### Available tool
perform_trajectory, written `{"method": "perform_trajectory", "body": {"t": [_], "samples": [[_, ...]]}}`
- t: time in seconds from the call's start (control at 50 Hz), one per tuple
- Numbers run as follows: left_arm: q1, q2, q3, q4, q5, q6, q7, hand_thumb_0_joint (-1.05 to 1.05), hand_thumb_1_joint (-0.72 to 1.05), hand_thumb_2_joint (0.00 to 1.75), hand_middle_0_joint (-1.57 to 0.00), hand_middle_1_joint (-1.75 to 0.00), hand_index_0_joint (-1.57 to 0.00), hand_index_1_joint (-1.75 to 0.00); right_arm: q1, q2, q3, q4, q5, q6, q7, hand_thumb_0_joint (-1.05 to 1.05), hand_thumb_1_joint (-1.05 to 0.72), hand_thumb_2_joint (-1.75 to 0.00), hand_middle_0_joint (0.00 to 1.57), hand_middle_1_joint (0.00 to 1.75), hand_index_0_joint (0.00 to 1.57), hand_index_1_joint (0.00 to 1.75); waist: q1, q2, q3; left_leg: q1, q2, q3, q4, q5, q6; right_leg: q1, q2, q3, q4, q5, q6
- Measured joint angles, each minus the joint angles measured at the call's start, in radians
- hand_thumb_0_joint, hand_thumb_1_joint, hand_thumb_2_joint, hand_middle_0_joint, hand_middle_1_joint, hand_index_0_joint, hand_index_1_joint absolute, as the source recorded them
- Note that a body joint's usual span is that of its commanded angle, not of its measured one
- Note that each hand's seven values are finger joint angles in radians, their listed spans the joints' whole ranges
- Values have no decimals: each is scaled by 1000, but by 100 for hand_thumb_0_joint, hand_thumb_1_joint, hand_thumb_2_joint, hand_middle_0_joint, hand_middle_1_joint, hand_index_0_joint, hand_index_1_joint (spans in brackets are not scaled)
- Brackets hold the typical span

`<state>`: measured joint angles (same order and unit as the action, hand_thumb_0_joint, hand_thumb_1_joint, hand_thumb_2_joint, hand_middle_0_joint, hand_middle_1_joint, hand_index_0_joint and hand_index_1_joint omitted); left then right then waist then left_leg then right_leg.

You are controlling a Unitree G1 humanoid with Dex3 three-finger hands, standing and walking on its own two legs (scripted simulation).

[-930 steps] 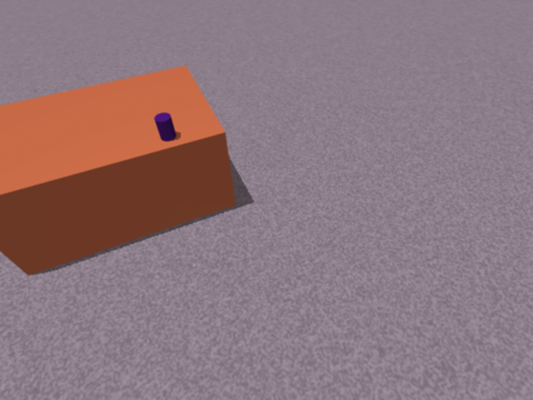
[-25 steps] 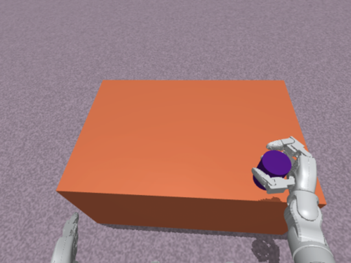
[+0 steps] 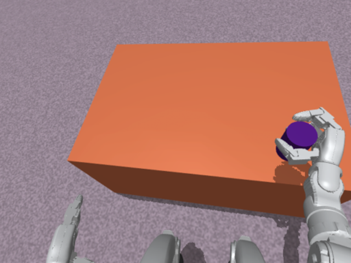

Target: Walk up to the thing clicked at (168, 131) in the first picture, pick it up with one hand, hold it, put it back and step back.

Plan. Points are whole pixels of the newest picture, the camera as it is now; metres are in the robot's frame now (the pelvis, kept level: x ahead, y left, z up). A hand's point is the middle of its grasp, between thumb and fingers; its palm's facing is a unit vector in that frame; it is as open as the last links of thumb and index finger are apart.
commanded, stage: crouch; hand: right
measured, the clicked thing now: (294, 142) +0.42 -0.21 -0.03
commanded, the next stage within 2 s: lower in 0.34 s
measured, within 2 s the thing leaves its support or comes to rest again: rests again in 1.56 s
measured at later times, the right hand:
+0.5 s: hand (296, 139) +0.43 -0.22 -0.05, palm faces +0.28 +0.96 +0.00, open 9.1 cm
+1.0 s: hand (290, 149) +0.44 -0.23 -0.11, palm faces +0.28 +0.96 +0.01, open 9.1 cm
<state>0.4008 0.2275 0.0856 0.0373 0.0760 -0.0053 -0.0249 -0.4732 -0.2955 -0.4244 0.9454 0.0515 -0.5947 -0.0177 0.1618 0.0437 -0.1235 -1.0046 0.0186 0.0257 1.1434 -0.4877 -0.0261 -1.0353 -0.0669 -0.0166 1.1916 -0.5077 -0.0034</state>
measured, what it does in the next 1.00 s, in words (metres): lowers itself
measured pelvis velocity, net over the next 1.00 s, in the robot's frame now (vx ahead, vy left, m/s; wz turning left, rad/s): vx -0.02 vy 0.01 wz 0.02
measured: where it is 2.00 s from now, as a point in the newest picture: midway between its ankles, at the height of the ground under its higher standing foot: outside the picture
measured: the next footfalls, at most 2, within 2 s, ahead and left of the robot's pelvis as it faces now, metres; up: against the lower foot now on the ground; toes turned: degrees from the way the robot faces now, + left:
none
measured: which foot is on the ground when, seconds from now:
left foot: down 0.00-1.00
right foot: down 0.00-1.00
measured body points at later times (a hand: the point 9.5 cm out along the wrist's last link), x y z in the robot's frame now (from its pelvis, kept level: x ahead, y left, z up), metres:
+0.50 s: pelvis +0.00 +0.01 -0.03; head +0.13 -0.04 +0.40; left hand +0.16 +0.27 +0.00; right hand +0.41 -0.27 -0.05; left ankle +0.03 +0.14 -0.64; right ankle +0.03 -0.11 -0.64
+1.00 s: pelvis -0.02 +0.01 -0.07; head +0.14 -0.06 +0.34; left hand +0.15 +0.27 +0.00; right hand +0.42 -0.28 -0.11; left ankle +0.03 +0.14 -0.64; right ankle +0.03 -0.11 -0.64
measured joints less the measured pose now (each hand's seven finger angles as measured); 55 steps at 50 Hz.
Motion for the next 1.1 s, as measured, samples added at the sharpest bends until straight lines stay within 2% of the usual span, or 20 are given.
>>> {"method": "perform_trajectory", "body": {"t": [0.22,0.5,0.62,0.74,0.9,1.1], "samples": [[19,17,17,-75,12,-5,-15,-1,-50,5,-6,-6,-7,-5,-8,-29,-37,15,-12,-15,13,-2,38,-111,76,116,83,119,25,-4,-16,-73,-3,15,65,-31,3,-84,-4,20,76,-32,3],[43,23,9,-165,8,-7,-23,-1,-50,5,-6,-6,-7,-5,-56,-76,-95,58,-16,-8,45,-2,38,-111,76,116,83,119,54,-16,-23,-151,-8,30,131,-47,11,-168,-8,40,145,-45,9],[49,26,-4,-203,11,-16,-25,-1,-50,5,-6,-5,-6,-4,-78,-104,-120,102,-20,-21,60,-2,38,-111,76,116,83,119,69,-17,-22,-200,-11,35,167,-52,14,-218,-11,47,183,-51,11],[57,38,5,-247,14,-35,-26,-1,-51,5,-6,-5,-7,-5,-85,-123,-148,116,-23,-37,68,-2,38,-112,76,116,83,119,87,-11,-25,-261,-12,39,218,-64,16,-281,-13,55,235,-63,12],[69,44,12,-285,20,-54,-29,-1,-52,6,-6,-5,-6,-5,-87,-148,-165,103,-29,-46,77,-2,38,-112,76,116,83,119,107,-8,-30,-327,-15,47,274,-77,17,-354,-16,67,299,-79,13],[81,52,28,-325,17,-61,-35,-1,-53,6,-6,-5,-7,-5,-86,-153,-174,98,-36,-41,71,-2,38,-112,75,116,82,120,116,-9,-37,-374,-15,49,317,-87,14,-404,-15,73,346,-90,10]]}}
